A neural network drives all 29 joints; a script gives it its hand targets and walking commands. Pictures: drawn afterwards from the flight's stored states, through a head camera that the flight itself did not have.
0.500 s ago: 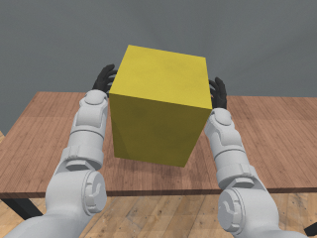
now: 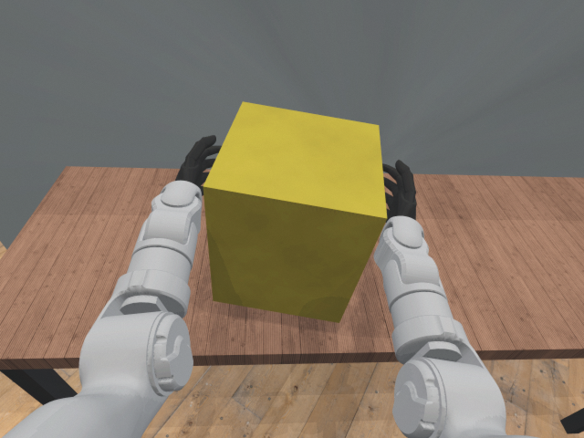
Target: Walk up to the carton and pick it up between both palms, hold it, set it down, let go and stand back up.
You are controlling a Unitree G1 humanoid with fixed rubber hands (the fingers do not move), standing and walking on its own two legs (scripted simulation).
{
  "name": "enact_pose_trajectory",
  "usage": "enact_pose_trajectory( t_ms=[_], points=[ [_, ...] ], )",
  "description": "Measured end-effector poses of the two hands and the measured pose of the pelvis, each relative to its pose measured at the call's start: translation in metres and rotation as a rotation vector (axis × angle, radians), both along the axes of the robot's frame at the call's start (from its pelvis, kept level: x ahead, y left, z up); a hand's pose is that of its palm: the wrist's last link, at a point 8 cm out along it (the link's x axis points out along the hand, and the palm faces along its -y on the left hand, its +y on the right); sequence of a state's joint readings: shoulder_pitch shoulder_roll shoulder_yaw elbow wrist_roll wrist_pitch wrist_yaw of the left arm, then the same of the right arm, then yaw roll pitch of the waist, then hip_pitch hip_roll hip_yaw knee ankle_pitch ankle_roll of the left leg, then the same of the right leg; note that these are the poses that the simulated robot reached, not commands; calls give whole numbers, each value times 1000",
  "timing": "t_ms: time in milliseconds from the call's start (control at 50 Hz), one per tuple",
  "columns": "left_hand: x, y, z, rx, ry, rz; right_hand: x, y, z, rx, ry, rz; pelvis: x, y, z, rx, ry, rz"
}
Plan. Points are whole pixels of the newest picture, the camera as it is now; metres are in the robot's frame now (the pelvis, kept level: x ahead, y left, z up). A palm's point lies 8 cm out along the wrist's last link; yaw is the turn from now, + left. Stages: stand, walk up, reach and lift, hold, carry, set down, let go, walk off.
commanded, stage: set down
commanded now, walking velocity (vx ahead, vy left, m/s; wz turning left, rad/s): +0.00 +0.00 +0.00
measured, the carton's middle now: (292, 216) +0.42 -0.04 +0.10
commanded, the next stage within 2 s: none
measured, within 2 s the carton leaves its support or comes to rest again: neither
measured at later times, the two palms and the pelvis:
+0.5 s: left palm (192, 194) +0.44 +0.11 +0.13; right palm (392, 229) +0.37 -0.18 +0.11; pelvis +0.01 +0.00 +0.00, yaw +0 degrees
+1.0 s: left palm (196, 199) +0.44 +0.11 +0.12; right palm (390, 241) +0.36 -0.18 +0.09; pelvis +0.01 +0.00 +0.00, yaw +0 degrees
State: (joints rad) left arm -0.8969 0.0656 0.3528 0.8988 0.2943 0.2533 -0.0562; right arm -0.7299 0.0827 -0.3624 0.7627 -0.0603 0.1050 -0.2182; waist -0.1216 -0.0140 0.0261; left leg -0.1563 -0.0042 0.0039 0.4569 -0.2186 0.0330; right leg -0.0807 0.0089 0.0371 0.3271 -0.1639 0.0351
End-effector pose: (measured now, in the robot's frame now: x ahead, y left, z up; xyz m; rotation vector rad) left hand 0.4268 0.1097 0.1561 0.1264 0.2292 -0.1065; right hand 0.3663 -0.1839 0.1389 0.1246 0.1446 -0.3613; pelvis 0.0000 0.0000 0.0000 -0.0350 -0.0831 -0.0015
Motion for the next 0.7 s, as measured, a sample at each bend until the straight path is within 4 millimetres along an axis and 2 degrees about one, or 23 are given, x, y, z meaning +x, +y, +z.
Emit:
enact_pose_trajectory(
  t_ms=[460,700],
  points=[
    [9,1,-22,4,44,-23,0,3,-24,5,42,-27,9,1,0,-1,14,0],
    [11,0,-26,3,46,-34,-1,3,-32,-2,46,-40,11,1,0,-1,17,0]
  ],
)
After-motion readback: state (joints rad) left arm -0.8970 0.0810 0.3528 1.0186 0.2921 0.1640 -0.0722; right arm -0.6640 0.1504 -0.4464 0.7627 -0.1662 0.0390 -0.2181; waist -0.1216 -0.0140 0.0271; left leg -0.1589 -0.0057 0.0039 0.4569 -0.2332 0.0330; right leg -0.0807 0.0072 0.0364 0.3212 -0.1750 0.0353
